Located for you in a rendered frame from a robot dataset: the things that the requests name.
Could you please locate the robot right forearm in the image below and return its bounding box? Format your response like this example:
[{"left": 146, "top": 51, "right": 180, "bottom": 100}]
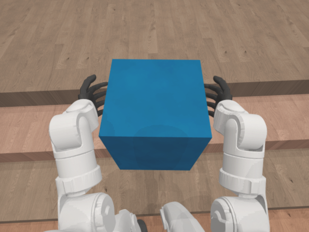
[{"left": 213, "top": 100, "right": 270, "bottom": 226}]

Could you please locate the robot left thigh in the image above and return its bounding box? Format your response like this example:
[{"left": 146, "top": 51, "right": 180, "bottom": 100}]
[{"left": 113, "top": 212, "right": 139, "bottom": 232}]

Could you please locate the robot left hand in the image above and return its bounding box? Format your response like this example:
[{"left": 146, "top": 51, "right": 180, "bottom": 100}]
[{"left": 78, "top": 74, "right": 108, "bottom": 117}]

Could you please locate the robot right thigh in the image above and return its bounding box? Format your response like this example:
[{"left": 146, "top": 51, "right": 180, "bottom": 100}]
[{"left": 160, "top": 202, "right": 205, "bottom": 232}]

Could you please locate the robot left forearm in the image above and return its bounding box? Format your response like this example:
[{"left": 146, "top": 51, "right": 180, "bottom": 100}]
[{"left": 49, "top": 99, "right": 102, "bottom": 228}]

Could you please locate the robot thigh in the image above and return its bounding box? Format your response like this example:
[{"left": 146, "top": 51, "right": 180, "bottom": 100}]
[
  {"left": 113, "top": 212, "right": 139, "bottom": 232},
  {"left": 160, "top": 202, "right": 205, "bottom": 232}
]

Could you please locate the robot right hand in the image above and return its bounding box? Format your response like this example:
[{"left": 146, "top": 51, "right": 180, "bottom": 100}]
[{"left": 204, "top": 76, "right": 232, "bottom": 118}]

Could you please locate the carton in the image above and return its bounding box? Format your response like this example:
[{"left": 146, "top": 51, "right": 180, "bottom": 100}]
[{"left": 99, "top": 59, "right": 212, "bottom": 171}]

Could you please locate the right robot upper arm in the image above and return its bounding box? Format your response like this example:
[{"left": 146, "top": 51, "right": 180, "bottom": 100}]
[{"left": 211, "top": 196, "right": 270, "bottom": 232}]

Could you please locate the left robot upper arm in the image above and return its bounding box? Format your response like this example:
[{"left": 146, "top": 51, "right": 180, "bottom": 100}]
[{"left": 44, "top": 192, "right": 116, "bottom": 232}]

